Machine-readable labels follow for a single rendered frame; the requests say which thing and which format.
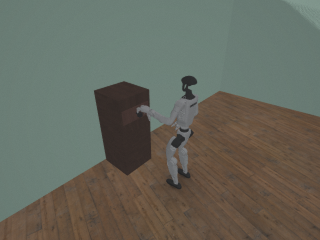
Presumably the drawer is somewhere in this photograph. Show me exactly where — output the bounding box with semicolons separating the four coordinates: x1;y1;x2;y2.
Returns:
121;101;148;126

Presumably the robot left shin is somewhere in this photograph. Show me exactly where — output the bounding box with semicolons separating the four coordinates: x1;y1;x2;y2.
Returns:
167;160;178;184

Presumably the left robot hand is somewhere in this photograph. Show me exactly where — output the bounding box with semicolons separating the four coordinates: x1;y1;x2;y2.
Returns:
136;105;151;121

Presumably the right robot hand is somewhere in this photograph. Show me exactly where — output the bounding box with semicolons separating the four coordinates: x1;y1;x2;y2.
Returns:
172;121;180;131

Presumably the robot left forearm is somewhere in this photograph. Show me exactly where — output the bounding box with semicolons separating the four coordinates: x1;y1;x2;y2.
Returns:
147;108;170;124

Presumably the robot left upper arm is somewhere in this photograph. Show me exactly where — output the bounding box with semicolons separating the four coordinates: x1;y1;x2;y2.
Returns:
166;99;186;126

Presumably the handle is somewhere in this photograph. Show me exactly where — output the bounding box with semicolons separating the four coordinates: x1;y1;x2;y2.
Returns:
136;112;143;118

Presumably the cabinet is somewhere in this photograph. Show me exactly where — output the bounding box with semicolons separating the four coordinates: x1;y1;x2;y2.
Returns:
94;81;152;176

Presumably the robot right upper arm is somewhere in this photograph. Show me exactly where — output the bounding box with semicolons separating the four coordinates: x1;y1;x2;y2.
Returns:
193;94;199;116

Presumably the robot left thigh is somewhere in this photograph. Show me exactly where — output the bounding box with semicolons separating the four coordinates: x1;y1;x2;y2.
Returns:
166;135;183;166

